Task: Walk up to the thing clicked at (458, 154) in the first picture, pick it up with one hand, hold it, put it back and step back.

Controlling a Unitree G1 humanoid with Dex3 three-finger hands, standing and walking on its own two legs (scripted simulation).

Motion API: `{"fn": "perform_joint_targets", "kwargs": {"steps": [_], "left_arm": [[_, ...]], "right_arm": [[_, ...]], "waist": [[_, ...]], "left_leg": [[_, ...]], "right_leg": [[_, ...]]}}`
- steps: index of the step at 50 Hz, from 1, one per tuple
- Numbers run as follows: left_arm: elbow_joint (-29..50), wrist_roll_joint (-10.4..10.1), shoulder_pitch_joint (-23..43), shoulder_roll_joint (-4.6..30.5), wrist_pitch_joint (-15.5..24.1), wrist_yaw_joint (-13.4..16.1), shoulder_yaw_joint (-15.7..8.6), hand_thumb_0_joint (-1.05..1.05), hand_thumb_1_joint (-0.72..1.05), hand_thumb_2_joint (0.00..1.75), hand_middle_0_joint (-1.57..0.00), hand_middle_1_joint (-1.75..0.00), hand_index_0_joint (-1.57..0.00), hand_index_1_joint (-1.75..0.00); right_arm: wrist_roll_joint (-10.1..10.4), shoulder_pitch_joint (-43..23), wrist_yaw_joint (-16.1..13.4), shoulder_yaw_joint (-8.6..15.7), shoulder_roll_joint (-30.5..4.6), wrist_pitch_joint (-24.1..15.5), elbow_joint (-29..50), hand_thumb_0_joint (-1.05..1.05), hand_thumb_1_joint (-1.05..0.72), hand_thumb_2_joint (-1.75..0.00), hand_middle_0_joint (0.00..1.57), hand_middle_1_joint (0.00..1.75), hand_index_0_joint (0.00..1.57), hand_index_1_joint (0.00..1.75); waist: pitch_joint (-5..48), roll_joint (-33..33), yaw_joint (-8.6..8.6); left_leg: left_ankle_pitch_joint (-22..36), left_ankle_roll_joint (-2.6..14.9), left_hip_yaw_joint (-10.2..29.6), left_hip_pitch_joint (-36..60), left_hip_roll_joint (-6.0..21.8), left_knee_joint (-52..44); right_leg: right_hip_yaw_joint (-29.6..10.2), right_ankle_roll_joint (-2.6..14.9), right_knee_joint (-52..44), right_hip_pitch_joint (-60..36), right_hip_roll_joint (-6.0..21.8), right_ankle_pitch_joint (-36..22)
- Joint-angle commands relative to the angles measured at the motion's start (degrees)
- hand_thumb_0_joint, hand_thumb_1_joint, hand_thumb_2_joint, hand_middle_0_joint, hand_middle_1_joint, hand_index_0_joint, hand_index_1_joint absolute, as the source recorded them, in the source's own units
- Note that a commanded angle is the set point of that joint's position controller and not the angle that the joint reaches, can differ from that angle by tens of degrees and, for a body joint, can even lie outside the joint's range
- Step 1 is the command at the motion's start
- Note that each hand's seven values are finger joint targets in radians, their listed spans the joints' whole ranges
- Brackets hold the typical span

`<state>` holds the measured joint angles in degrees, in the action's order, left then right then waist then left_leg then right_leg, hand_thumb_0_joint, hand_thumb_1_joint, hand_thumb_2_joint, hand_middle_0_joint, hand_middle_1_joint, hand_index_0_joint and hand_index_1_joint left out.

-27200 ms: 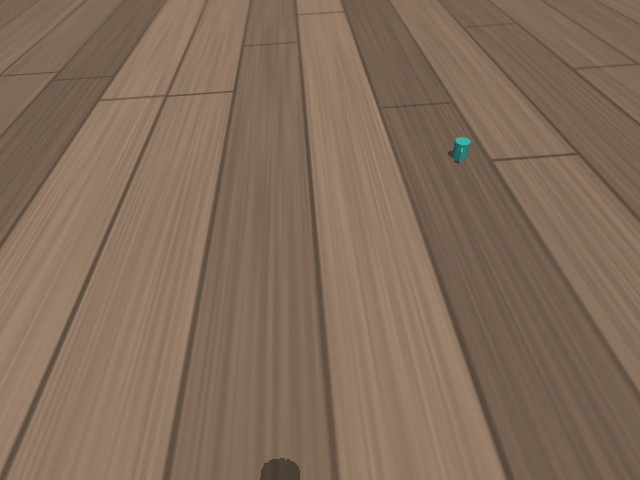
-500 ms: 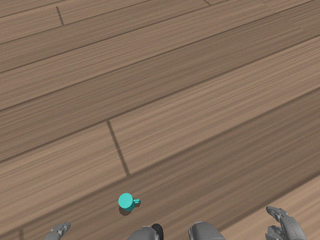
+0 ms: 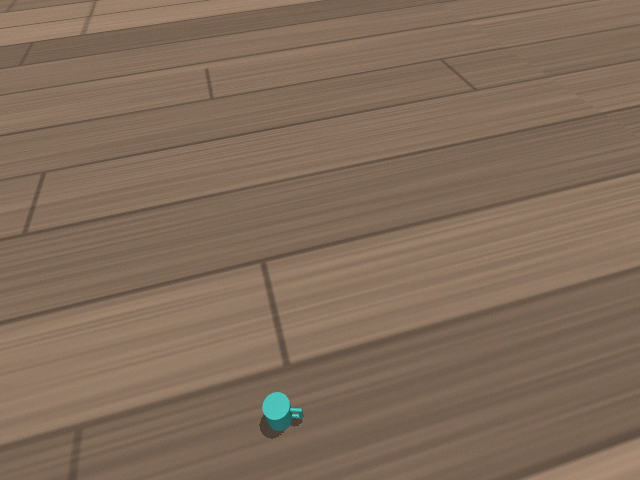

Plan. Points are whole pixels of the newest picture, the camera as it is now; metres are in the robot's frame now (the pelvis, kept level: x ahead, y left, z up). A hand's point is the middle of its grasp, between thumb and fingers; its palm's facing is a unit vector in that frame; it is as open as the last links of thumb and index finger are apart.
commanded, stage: walk up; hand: left
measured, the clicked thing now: (284, 412) +0.47 +0.19 -0.71
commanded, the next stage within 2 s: none
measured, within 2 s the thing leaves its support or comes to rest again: neither
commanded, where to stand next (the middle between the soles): +0.12 +0.02 m, yaw -4 degrees
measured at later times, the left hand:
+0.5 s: hand out of the picture +0.07 +0.26 -0.13, palm faces -0.02 -0.84 -0.55, open 7.3 cm
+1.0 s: hand out of the picture +0.04 +0.28 -0.18, palm faces -0.08 -0.93 -0.37, open 7.3 cm
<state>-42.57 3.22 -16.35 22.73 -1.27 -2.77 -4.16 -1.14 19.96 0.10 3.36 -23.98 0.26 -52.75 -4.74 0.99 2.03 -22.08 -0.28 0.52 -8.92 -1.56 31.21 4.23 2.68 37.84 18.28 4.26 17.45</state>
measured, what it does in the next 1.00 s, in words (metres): steps on the spot: right foot, then left foot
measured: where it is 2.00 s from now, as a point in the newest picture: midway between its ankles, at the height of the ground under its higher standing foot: outside the picture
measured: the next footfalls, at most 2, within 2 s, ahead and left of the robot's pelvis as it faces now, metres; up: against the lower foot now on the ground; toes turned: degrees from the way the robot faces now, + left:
right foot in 0.36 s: +0.20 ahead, -0.18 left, +0.00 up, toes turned -6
left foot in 0.70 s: -0.01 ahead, +0.13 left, +0.00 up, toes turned -7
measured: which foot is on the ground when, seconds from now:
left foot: down 0.00-0.36, up 0.38-0.68, down 0.70-1.00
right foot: down 0.00-0.02, up 0.04-0.34, down 0.36-0.74, up 0.76-1.00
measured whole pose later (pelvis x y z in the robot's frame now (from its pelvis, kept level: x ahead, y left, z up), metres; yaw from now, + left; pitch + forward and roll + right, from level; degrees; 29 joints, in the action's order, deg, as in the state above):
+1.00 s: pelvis -0.06 +0.01 -0.02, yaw -3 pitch -1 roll +0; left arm -49.5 0.7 -10.6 24.5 -2.3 -0.3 -3.7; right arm -1.8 15.5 -1.0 3.4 -24.2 0.0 -49.1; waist -8.3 3.5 -0.6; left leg -22.1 -2.1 1.3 -23.3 4.6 46.1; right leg -3.7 0.3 57.2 26.1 -2.7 29.3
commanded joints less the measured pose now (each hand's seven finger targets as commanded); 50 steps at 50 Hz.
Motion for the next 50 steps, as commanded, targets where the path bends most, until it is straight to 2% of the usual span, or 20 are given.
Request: {"fn": "perform_joint_targets", "kwargs": {"steps": [1, 3, 6, 12, 16, 18, 19, 20, 21, 24, 29, 34, 35, 36, 37, 38, 39, 42, 47, 50], "left_arm": [[5.67, -1.83, 2.97, 7.22, 0.38, 0.52, -2.81, 0.00, 0.90, 0.90, -0.20, -0.30, -0.20, -0.30], [5.04, -1.22, 7.33, 14.79, 1.56, 0.14, -4.20, 0.00, 0.90, 0.90, -0.20, -0.30, -0.20, -0.30], [0.30, -1.96, 0.01, 13.62, 2.25, -0.83, -4.13, 0.00, 0.90, 0.90, -0.20, -0.30, -0.20, -0.30], [-4.40, -3.66, -2.62, 11.61, 3.74, 0.44, -2.96, 0.00, 0.90, 0.90, -0.20, -0.30, -0.20, -0.30], [-9.90, -4.64, -9.68, 13.00, 5.05, 6.10, -3.45, 0.00, 0.90, 0.90, -0.20, -0.30, -0.20, -0.30], [-10.53, -3.50, -15.80, 19.73, 5.95, 7.61, -5.20, 0.00, 0.90, 0.90, -0.20, -0.30, -0.20, -0.30], [-7.55, -2.67, -13.45, 21.54, 6.36, 8.06, -4.80, 0.00, 0.90, 0.90, -0.20, -0.30, -0.20, -0.30], [-5.50, -3.07, -7.82, 22.14, 5.81, 8.53, -4.89, 0.00, 0.90, 0.90, -0.20, -0.30, -0.20, -0.30], [-4.74, -2.82, -5.11, 22.40, 5.72, 8.91, -5.02, 0.00, 0.90, 0.90, -0.20, -0.30, -0.20, -0.30], [-3.74, -2.52, -1.94, 18.74, 4.62, 8.83, -4.83, 0.00, 0.90, 0.90, -0.20, -0.30, -0.20, -0.30], [-3.13, -1.43, 0.07, 19.23, 4.48, 9.05, -5.80, 0.00, 0.90, 0.90, -0.20, -0.30, -0.20, -0.30], [-0.03, 0.39, 11.17, 17.76, 1.34, 6.22, -4.56, 0.00, 0.90, 0.90, -0.20, -0.30, -0.20, -0.30], [-0.48, -0.01, 8.86, 13.91, 0.20, 6.15, -3.55, 0.00, 0.90, 0.90, -0.20, -0.30, -0.20, -0.30], [1.44, -1.76, 7.47, 9.82, -0.51, 6.51, -1.67, 0.00, 0.90, 0.90, -0.20, -0.30, -0.20, -0.30], [0.81, -2.09, 7.23, 10.10, -0.34, 6.76, -2.34, 0.00, 0.90, 0.90, -0.20, -0.30, -0.20, -0.30], [0.84, -1.76, 12.27, 15.10, -0.01, 6.93, -3.83, 0.00, 0.90, 0.90, -0.20, -0.30, -0.20, -0.30], [-0.52, -2.07, 13.58, 15.75, 0.13, 6.03, -4.27, 0.00, 0.90, 0.90, -0.20, -0.30, -0.20, -0.30], [-5.88, -3.56, 0.01, 13.37, -0.48, 4.86, -3.60, 0.00, 0.90, 0.90, -0.20, -0.30, -0.20, -0.30], [-0.99, -2.74, 7.65, 12.73, 0.92, 3.33, -3.24, 0.00, 0.90, 0.90, -0.20, -0.30, -0.20, -0.30], [-2.12, -1.68, 4.58, 11.49, 1.72, 2.81, -3.00, 0.00, 0.90, 0.90, -0.20, -0.30, -0.20, -0.30]], "right_arm": [[-2.78, 6.48, -1.19, 5.51, -17.97, -4.93, 5.70, 0.00, -0.90, -0.90, 0.20, 0.30, 0.20, 0.30], [-0.29, 1.59, -0.76, 5.58, -19.42, -5.34, 6.88, 0.00, -0.90, -0.90, 0.20, 0.30, 0.20, 0.30], [-0.10, -1.23, -0.65, 3.29, -13.23, -6.52, 8.34, 0.00, -0.90, -0.90, 0.20, 0.30, 0.20, 0.30], [-1.36, -6.77, 1.00, 3.19, -11.83, -3.51, 11.42, 0.00, -0.90, -0.90, 0.20, 0.30, 0.20, 0.30], [-1.23, -7.91, 2.06, 2.95, -9.22, 1.40, 14.16, 0.00, -0.90, -0.90, 0.20, 0.30, 0.20, 0.30], [-0.36, 0.18, 2.16, 2.37, -5.91, 2.86, 13.98, 0.00, -0.90, -0.90, 0.20, 0.30, 0.20, 0.30], [-0.65, 4.91, 1.88, 2.49, -5.75, 4.11, 13.25, 0.00, -0.90, -0.90, 0.20, 0.30, 0.20, 0.30], [-0.56, 5.04, 1.35, 3.84, -8.97, 5.22, 13.24, 0.00, -0.90, -0.90, 0.20, 0.30, 0.20, 0.30], [-0.70, 2.81, 1.03, 4.92, -11.49, 5.81, 12.97, 0.00, -0.90, -0.90, 0.20, 0.30, 0.20, 0.30], [-1.03, 2.41, 1.72, 6.63, -13.40, 6.06, 12.33, 0.00, -0.90, -0.90, 0.20, 0.30, 0.20, 0.30], [-1.90, 0.29, 3.18, 6.48, -12.44, 6.42, 13.84, 0.00, -0.90, -0.90, 0.20, 0.30, 0.20, 0.30], [1.69, 12.19, 2.39, 6.07, -11.72, 4.02, 4.14, 0.00, -0.90, -0.90, 0.20, 0.30, 0.20, 0.30], [0.62, 13.23, 1.64, 6.24, -12.48, 3.11, 2.63, 0.00, -0.90, -0.90, 0.20, 0.30, 0.20, 0.30], [-0.55, 8.16, 0.82, 5.93, -14.51, 2.92, 5.45, 0.00, -0.90, -0.90, 0.20, 0.30, 0.20, 0.30], [-1.06, -1.04, 0.06, 6.33, -20.67, 2.53, 9.70, 0.00, -0.90, -0.90, 0.20, 0.30, 0.20, 0.30], [-0.34, -7.67, -0.22, 6.49, -24.58, 1.86, 10.15, 0.00, -0.90, -0.90, 0.20, 0.30, 0.20, 0.30], [-1.07, -11.77, -0.96, 5.57, -22.10, 0.66, 9.82, 0.00, -0.90, -0.90, 0.20, 0.30, 0.20, 0.30], [-0.88, -13.91, -2.04, 4.26, -15.92, -1.06, 9.99, 0.00, -0.90, -0.90, 0.20, 0.30, 0.20, 0.30], [-0.83, -3.32, -2.21, 5.22, -16.41, -1.62, 6.82, 0.00, -0.90, -0.90, 0.20, 0.30, 0.20, 0.30], [-0.73, -3.01, -2.21, 4.84, -16.40, -1.48, 7.47, 0.00, -0.90, -0.90, 0.20, 0.30, 0.20, 0.30]], "waist": [[-1.05, -12.83, -5.45], [-11.47, -7.71, -5.64], [-9.13, -7.93, -2.16], [-7.52, -18.67, -1.70], [-0.46, -6.88, 0.19], [5.49, 9.22, 1.33], [7.78, 6.97, -1.23], [6.90, 6.23, -2.08], [6.93, 5.90, -2.07], [8.84, 6.53, -3.12], [8.06, 11.52, -1.17], [10.02, 18.82, -6.10], [7.04, 6.89, -6.42], [-3.06, -9.96, -5.05], [-7.12, -12.40, -2.94], [-10.63, -11.41, -3.78], [-12.36, -7.27, -1.98], [-3.68, -5.69, 2.20], [5.50, -16.51, -4.16], [8.68, -15.85, -2.28]], "left_leg": [[-24.53, 10.02, 36.03, 16.56, 20.50, -20.12], [-34.11, 16.56, 38.61, -1.87, 27.03, -26.62], [-6.23, 11.04, 15.44, 3.34, 14.99, -20.04], [-4.25, 9.96, 2.15, -16.08, 9.72, -17.84], [16.07, 7.48, -3.98, -14.39, 4.29, 9.64], [-10.97, 4.32, -2.05, -21.19, -0.95, 29.20], [-13.59, 2.09, 8.17, -19.75, -1.12, 38.47], [-12.54, 1.93, 8.35, -18.71, 0.96, 43.42], [-12.07, 1.76, 10.21, -19.70, 2.70, 46.30], [-4.72, 1.05, 12.06, -17.99, 2.27, 49.10], [-2.99, 0.36, 8.50, -18.80, 1.92, 40.34], [-9.25, 0.93, -4.51, 0.15, 0.68, 8.29], [-8.48, 0.56, -0.84, 2.32, -0.50, 4.81], [-12.72, 3.16, 14.25, -9.21, 7.78, -6.84], [-16.02, 9.01, 37.95, -22.49, 21.68, -14.46], [-14.17, 16.62, 45.61, -32.84, 27.59, -18.73], [-5.76, 18.19, 41.21, -36.19, 26.48, -14.82], [6.38, 10.24, 15.90, -19.26, 14.08, -3.43], [17.79, 12.89, 15.87, 2.86, 16.52, 3.00], [27.67, 12.93, 12.08, -0.11, 16.50, 8.84]], "right_leg": [[-4.45, -1.17, 22.00, 34.36, -6.69, 15.95], [-14.25, -0.23, 21.92, 28.05, 1.59, 7.73], [-11.98, -1.71, 17.59, 24.56, -0.28, -0.92], [-3.55, -4.05, 5.57, 1.38, 0.21, -6.04], [2.25, -4.70, -9.09, -11.73, -4.68, -19.52], [-14.62, -2.02, -14.26, -20.11, 7.49, -33.11], [-31.24, 1.97, -16.86, -13.56, 19.07, -31.30], [-35.23, 9.20, -18.02, -7.52, 22.76, -22.70], [-37.29, 11.35, -18.09, -4.75, 22.61, -13.35], [-23.61, 6.50, -17.86, 1.58, 15.59, 6.07], [-15.38, 5.47, -13.76, 3.22, 12.74, 7.81], [-9.79, 3.13, -6.10, 15.39, 8.07, 28.12], [-7.83, 1.60, 6.54, 22.93, 4.56, 31.49], [-4.17, 0.79, 20.25, 28.51, -3.76, 20.77], [-10.07, -1.24, 29.07, 28.47, -7.77, 15.21], [-14.64, -1.81, 33.18, 22.93, -5.46, 16.89], [-15.78, -2.35, 37.71, 17.79, -5.07, 12.43], [-15.16, -0.70, 39.92, 19.04, -9.17, 4.12], [-10.83, -2.72, 18.72, 17.81, -4.84, 11.77], [-5.93, -1.15, -0.64, 4.34, -4.94, 14.17]]}}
